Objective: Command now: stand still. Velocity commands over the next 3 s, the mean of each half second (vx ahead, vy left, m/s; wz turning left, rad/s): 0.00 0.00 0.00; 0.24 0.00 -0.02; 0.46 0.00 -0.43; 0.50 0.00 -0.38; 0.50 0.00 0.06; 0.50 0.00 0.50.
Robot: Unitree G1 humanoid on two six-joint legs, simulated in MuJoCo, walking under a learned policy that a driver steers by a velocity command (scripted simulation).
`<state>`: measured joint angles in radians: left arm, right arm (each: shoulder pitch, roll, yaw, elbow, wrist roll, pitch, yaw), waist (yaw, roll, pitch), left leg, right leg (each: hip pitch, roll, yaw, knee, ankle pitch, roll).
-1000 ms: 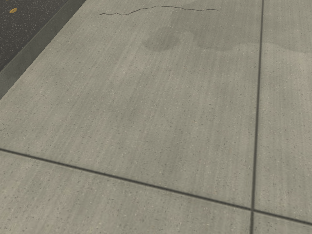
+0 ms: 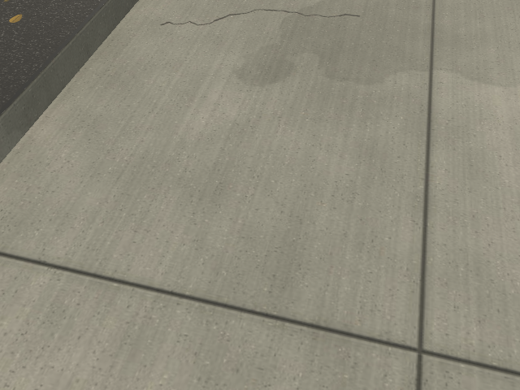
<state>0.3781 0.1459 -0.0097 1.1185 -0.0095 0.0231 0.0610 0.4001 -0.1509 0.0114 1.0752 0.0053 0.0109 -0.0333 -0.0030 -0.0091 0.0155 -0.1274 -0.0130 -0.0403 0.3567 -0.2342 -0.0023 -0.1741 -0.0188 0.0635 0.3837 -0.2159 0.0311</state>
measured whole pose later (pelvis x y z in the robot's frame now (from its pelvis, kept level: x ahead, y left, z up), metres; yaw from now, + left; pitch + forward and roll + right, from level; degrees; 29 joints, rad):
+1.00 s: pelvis +0.09 +0.03 -0.02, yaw -1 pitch +2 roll +0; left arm 0.48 0.18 0.03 1.06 -0.04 -0.09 0.01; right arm 0.47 -0.18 -0.02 1.02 0.03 -0.13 0.01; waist -0.02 -0.01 -0.05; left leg -0.09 -0.05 -0.02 0.55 -0.49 0.05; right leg -0.38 0.01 0.09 1.00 -0.44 -0.06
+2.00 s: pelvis +0.66 -0.03 -0.16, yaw -27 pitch +1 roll +0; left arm 0.22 0.28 0.06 0.81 -0.01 -0.06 0.00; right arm 0.39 -0.22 -0.05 0.86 0.00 -0.12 0.02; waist -0.05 -0.05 0.00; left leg -0.18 -0.03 0.01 0.33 -0.17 0.05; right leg -0.58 -0.06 0.05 0.97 -0.21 -0.04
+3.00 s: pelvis +1.13 -0.24 -0.18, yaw -5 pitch +1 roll +0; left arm 0.23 0.27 0.06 0.86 -0.02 -0.11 0.00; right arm 0.19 -0.28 -0.08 0.71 0.01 -0.06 0.04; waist 0.01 0.01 0.06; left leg -0.39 -0.09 0.03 0.55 -0.18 0.10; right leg -0.36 -0.06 0.02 1.24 -0.42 -0.01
